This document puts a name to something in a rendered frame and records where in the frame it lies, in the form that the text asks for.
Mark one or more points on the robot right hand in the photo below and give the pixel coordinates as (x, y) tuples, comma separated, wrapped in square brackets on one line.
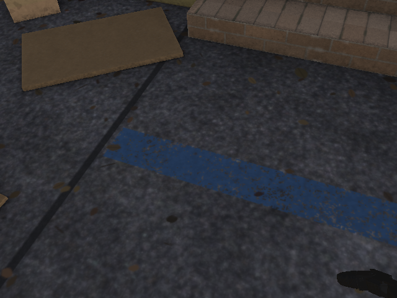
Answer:
[(374, 281)]

